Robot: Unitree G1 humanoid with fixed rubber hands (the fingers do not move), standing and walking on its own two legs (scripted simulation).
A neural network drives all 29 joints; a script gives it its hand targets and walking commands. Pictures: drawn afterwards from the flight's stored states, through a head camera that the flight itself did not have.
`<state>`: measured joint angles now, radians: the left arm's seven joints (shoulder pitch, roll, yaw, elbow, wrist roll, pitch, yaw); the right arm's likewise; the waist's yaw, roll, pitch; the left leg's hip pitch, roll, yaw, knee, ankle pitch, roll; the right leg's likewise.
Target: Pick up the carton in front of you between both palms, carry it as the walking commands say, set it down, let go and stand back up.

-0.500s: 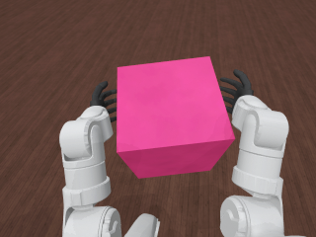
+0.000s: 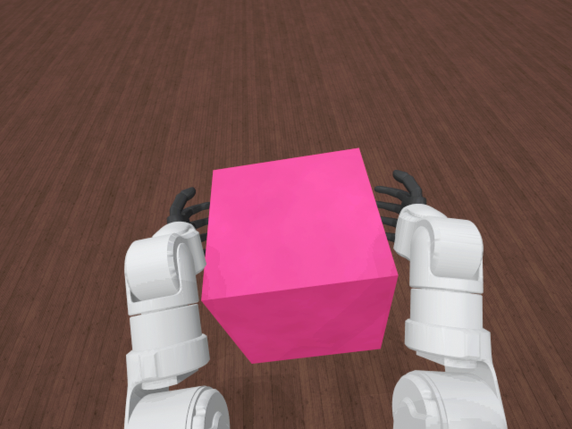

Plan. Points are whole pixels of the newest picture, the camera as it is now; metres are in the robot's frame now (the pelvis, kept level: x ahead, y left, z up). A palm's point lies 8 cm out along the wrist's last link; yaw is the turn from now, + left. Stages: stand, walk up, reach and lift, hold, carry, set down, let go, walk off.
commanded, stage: carry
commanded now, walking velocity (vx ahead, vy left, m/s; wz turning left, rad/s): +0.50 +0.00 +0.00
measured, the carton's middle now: (301, 264) +0.36 -0.01 +0.02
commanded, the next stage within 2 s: none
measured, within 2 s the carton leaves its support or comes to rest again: neither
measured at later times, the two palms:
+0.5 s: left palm (207, 115) +0.59 +0.14 +0.13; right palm (371, 111) +0.60 -0.15 +0.12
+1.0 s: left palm (203, 40) +0.90 +0.18 +0.12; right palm (326, 43) +0.88 -0.11 +0.12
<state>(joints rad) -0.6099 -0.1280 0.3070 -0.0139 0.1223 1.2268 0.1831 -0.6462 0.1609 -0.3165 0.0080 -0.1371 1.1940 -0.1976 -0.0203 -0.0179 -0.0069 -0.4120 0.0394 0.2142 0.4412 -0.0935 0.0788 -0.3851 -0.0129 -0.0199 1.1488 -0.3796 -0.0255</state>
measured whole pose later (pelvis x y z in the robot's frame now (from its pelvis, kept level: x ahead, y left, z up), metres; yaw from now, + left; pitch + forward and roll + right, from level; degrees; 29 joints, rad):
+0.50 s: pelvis +0.33 -0.02 +0.02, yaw +4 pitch +4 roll +1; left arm -0.21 -0.14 0.06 -0.34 0.10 1.26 0.21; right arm -0.16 0.13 -0.05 -0.37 -0.10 1.26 -0.23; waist 0.02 0.00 -0.14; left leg -0.52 0.09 0.11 0.84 -0.32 -0.02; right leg -0.16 -0.08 -0.23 0.31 -0.21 0.00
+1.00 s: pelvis +0.63 +0.04 +0.02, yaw +0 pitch +3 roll +0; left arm -0.20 -0.14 0.03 -0.33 0.11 1.22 0.22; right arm -0.16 0.14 -0.05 -0.33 -0.10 1.25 -0.23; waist -0.02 -0.02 -0.12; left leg -0.13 0.04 0.27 0.28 -0.20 0.05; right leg -0.63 -0.13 -0.11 0.79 -0.14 0.01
